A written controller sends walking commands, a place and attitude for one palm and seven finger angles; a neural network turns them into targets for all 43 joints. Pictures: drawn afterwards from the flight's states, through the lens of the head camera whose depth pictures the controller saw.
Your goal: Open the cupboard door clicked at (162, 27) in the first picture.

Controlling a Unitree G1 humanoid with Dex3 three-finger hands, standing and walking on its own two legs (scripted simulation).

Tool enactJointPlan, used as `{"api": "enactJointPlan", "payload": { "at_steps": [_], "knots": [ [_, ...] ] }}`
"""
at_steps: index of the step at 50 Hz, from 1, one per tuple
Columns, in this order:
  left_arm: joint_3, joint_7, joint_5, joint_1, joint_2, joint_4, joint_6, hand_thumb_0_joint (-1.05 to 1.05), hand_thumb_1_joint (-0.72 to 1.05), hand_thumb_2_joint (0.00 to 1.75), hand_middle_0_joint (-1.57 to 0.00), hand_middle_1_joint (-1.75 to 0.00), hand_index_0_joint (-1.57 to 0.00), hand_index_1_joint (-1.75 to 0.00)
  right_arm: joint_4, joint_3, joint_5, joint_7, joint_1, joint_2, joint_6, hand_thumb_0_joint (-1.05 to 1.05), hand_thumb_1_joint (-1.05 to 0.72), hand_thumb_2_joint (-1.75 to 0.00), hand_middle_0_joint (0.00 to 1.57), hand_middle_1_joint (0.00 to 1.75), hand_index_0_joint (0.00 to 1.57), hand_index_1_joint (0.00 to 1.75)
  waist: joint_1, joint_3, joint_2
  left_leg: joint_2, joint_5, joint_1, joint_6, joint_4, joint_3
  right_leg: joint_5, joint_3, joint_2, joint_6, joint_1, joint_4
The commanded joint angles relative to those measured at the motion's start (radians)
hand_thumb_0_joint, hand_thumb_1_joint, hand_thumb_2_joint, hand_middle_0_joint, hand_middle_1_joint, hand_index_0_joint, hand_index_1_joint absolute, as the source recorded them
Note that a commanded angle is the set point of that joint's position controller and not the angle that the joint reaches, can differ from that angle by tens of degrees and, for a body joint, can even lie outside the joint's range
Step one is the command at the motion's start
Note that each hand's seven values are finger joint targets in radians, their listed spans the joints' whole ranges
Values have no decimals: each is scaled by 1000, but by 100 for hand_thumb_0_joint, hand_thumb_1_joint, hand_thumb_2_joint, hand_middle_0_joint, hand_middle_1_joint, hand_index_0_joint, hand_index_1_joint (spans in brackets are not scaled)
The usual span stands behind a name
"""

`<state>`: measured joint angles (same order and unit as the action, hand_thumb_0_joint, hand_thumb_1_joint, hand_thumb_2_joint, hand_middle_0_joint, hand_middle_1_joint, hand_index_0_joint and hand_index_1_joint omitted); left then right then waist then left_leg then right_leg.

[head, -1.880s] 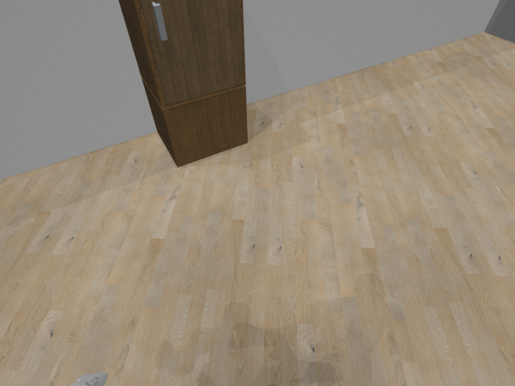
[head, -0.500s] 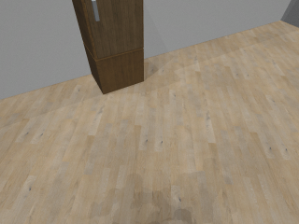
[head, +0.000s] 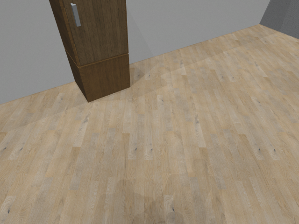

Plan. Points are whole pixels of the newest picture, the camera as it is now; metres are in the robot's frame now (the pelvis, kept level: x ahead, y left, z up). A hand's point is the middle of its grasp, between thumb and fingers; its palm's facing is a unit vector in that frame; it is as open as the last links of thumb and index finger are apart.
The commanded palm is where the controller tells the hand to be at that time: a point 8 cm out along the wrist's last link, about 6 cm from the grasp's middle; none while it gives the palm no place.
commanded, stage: walk to a spot facing it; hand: left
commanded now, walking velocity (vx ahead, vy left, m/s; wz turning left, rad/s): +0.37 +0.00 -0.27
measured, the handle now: (75, 14) +1.28 +0.58 +0.05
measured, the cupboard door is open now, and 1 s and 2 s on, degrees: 0 0 0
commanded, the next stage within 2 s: turn to face it in 1.52 s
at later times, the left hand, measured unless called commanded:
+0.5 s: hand out of the picture +0.14 +0.13 -0.16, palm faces -0.02 -0.99 -0.13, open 7.4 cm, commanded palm none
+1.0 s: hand (117, 133) +0.49 +0.17 -0.15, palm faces -0.19 -0.97 -0.16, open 7.4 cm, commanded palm none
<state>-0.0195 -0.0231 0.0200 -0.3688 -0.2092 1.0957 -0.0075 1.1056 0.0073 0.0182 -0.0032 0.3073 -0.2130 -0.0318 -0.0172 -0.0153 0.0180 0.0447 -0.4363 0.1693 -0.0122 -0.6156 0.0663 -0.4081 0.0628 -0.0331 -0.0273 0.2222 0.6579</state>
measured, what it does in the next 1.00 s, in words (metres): walks ahead: right foot, then left foot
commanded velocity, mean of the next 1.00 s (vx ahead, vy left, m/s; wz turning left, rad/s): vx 0.37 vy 0.00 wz -0.19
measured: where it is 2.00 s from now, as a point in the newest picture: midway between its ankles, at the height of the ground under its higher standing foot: (168, 153)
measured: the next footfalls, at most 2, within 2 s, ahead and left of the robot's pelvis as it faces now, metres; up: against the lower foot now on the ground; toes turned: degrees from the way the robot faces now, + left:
right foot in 0.16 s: +0.12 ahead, -0.12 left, +0.00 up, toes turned -9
left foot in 0.60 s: +0.39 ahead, +0.09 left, +0.00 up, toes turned +3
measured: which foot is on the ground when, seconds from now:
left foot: down 0.00-0.16, up 0.18-0.58, down 0.60-1.00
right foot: down 0.00-0.00, up 0.02-0.14, down 0.16-0.60, up 0.62-1.00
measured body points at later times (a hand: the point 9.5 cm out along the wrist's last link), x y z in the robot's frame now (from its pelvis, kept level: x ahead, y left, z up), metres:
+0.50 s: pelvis +0.17 -0.02 +0.01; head +0.18 -0.01 +0.46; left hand +0.14 +0.19 -0.15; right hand +0.24 -0.26 -0.13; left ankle +0.30 +0.10 -0.68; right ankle +0.08 -0.12 -0.72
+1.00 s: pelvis +0.39 +0.01 +0.02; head +0.40 +0.02 +0.47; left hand +0.50 +0.22 -0.13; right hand +0.28 -0.20 -0.13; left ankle +0.35 +0.09 -0.72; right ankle +0.47 -0.16 -0.66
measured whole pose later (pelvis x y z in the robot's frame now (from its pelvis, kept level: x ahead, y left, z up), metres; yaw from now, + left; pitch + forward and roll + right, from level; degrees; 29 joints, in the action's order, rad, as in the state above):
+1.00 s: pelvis +0.39 +0.01 +0.02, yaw -13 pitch -1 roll +0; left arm -0.08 -0.03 0.03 -0.19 -0.18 1.03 -0.01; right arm 1.13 0.05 0.02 0.02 0.41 -0.15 -0.08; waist 0.02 0.03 0.03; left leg 0.02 -0.27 0.03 0.05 -0.32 0.27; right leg -0.13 -0.07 0.13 0.01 0.59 0.88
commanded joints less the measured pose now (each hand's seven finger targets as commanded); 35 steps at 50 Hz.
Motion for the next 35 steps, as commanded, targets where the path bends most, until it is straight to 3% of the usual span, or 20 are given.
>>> {"api": "enactJointPlan", "payload": {
  "at_steps": [1, 2, 4, 6, 7, 8, 9, 11, 14, 17, 20, 25, 26, 28, 29, 30, 31, 32, 33, 35],
  "knots": [
    [-25, 10, -2, 242, -90, -169, 59, 0, 90, 90, -20, -30, -20, -30, 23, 52, 4, 34, 258, -171, -40, 0, -90, -90, 20, 30, 20, 30, 138, 166, -217, 370, 544, -334, 249, 299, -397, -168, -73, 62, -7, 568, 302],
    [-29, 6, -1, 271, -70, -174, 59, 0, 90, 90, -20, -30, -20, -30, 28, 50, 11, 36, 248, -158, -40, 0, -90, -90, 20, 30, 20, 30, 129, 197, -179, 375, 597, -289, 243, 291, -355, -187, -71, 95, -10, 548, 296],
    [-33, -6, -4, 205, -38, -154, 53, 0, 90, 90, -20, -30, -20, -30, 6, 48, 17, 38, 156, -156, -40, 0, -90, -90, 20, 30, 20, 30, 59, 173, -170, 328, 478, -138, 184, 289, -221, -144, -104, 117, -15, 360, 151],
    [-45, -13, 2, -46, -33, -65, 50, 0, 90, 90, -20, -30, -20, -30, -12, 43, 9, 35, 52, -150, -39, 0, -90, -90, 20, 30, 20, 30, -75, 67, -73, 196, 457, 89, 97, 55, -25, 114, -203, 33, -26, -95, -76],
    [-62, -1, 9, -231, -103, -2, 57, 0, 90, 90, -20, -30, -20, -30, -25, 39, -8, 24, 39, -119, -46, 0, -90, -90, 20, 30, 20, 30, -150, -17, 98, 106, 414, 249, 52, -217, 84, 64, -45, 129, -71, -326, -154],
    [-82, 19, 3, -362, -196, 28, 70, 0, 90, 90, -20, -30, -20, -30, -71, 27, -18, 15, 4, -56, -57, 0, -90, -90, 20, 30, 20, 30, -173, -51, 348, 2, -42, 451, 20, -503, 110, 45, 421, 395, -175, -412, -367],
    [-77, 28, -11, -327, -208, 21, 66, 0, 90, 90, -20, -30, -20, -30, -96, 38, -12, 13, -71, -67, -56, 0, -90, -90, 20, 30, 20, 30, -155, 3, 216, 23, -120, 537, 26, -646, 19, 53, 570, 452, -246, -357, -436],
    [-60, 40, -3, -172, -141, -19, 69, 0, 90, 90, -20, -30, -20, -30, -89, 43, -3, 7, -115, -33, -47, 0, -90, -90, 20, 30, 20, 30, -87, 134, 54, 102, 15, 563, 26, -688, -45, 29, 449, 429, -234, -160, -438],
    [-34, 46, 8, -83, -63, -37, 78, 0, 90, 90, -20, -30, -20, -30, -51, 47, 10, -2, -25, 8, -14, 0, -90, -90, 20, 30, 20, 30, -1, 145, 55, 119, 115, 452, -2, -554, -13, 179, 201, 326, -167, -5, -457],
    [-36, 45, 6, -72, -69, -30, 88, 0, 90, 90, -20, -30, -20, -30, -61, 52, 7, -15, -17, 25, -1, 0, -90, -90, 20, 30, 20, 30, 23, 120, 73, 107, 205, 430, -19, -421, 22, 259, 74, 262, -144, -12, -466],
    [-33, 44, 3, -102, -64, -12, 94, 0, 90, 90, -20, -30, -20, -30, -108, 53, 4, -24, -113, 19, -6, 0, -90, -90, 20, 30, 20, 30, 6, 145, 92, 100, 264, 461, -20, -297, 35, 322, 52, 250, -139, -63, -473],
    [-40, 48, 7, -104, -82, -3, 88, 0, 90, 90, -20, -30, -20, -30, -161, 54, -2, -32, -221, 14, -20, 0, -90, -90, 20, 30, 20, 30, -11, 167, 99, 70, 263, 353, 9, -105, 52, 384, 34, 262, -120, -95, -449],
    [-46, 49, 10, -102, -84, -3, 86, 0, 90, 90, -20, -30, -20, -30, -164, 57, -3, -30, -213, 6, -24, 0, -90, -90, 20, 30, 20, 30, -4, 158, 83, 66, 237, 298, 17, -70, 50, 402, 42, 271, -119, -94, -418],
    [-52, 47, 5, -69, -94, -10, 84, 0, 90, 90, -20, -30, -20, -30, -116, 68, 5, -16, -52, -26, -35, 0, -90, -90, 20, 30, 20, 30, 78, 89, 41, 10, 260, 54, 33, 38, 84, 558, -25, 219, -92, -55, -216],
    [-51, 43, 0, -79, -72, -13, 84, 0, 90, 90, -20, -30, -20, -30, -70, 79, 12, -2, 105, -81, -41, 0, -90, -90, 20, 30, 20, 30, 135, -18, -50, 49, 254, -185, 55, 86, 30, 549, -51, 169, -65, 25, 13],
    [-49, 32, -12, -146, -13, -29, 78, 0, 90, 90, -20, -30, -20, -30, -45, 106, 28, 10, 232, -202, -46, 0, -90, -90, 20, 30, 20, 30, 150, -151, -314, 321, 173, -399, 145, 190, -347, 162, -157, 38, -18, 238, 360],
    [-39, 26, -8, -75, -7, -75, 84, 0, 90, 90, -20, -30, -20, -30, -41, 106, 12, 13, 280, -237, -33, 0, -90, -90, 20, 30, 20, 30, 150, -122, -317, 432, 116, -344, 205, 346, -556, -149, -102, -6, -18, 342, 581],
    [-43, 31, -4, -47, -9, -73, 78, 0, 90, 90, -20, -30, -20, -30, -44, 97, 8, 18, 185, -193, -32, 0, -90, -90, 20, 30, 20, 30, 119, -81, -252, 441, -55, -244, 199, 399, -540, -109, -52, 45, -27, 404, 688],
    [-45, 24, -1, -2, -6, -72, 71, 0, 90, 90, -20, -30, -20, -30, -78, 86, 5, 18, 86, -133, -34, 0, -90, -90, 20, 30, 20, 30, 90, 32, -189, 408, -136, -104, 183, 430, -455, -10, -46, 102, -24, 440, 712],
    [-50, 10, 14, 6, 16, -58, 52, 0, 90, 90, -20, -30, -20, -30, -88, 57, 9, 21, 17, -42, -48, 0, -90, -90, 20, 30, 20, 30, 34, 127, -104, 329, -53, 98, 141, 461, -296, 88, -44, 142, -10, 372, 657]
  ]
}}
